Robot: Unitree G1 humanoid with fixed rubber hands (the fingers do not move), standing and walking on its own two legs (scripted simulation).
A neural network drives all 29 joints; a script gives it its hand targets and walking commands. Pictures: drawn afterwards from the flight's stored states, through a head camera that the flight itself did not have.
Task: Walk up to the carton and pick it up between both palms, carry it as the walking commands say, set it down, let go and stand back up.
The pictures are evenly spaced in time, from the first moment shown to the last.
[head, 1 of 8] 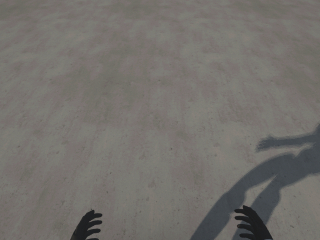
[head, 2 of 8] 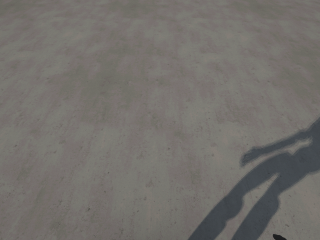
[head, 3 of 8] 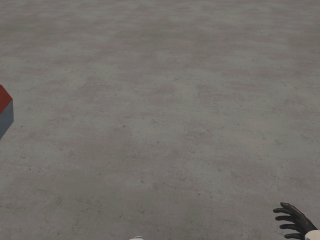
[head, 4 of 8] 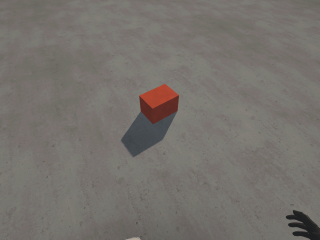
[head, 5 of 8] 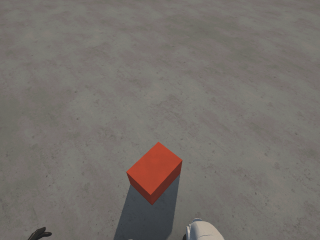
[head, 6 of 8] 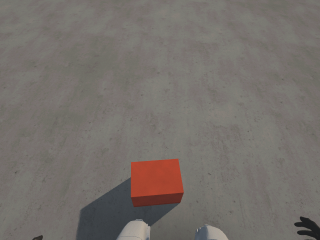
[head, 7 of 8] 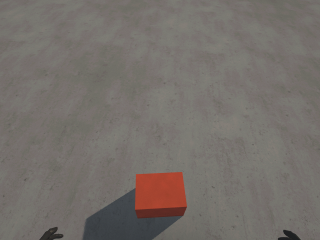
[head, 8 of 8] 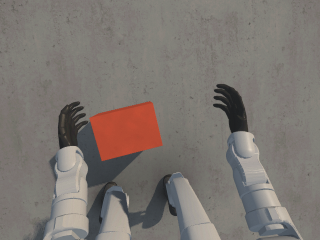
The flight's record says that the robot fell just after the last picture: yes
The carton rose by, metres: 0.00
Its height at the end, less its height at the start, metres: +0.00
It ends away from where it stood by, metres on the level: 0.00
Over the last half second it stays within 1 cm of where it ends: yes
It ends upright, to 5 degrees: yes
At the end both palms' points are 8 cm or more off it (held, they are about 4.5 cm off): yes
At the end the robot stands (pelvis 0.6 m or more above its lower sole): yes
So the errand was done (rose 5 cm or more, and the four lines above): no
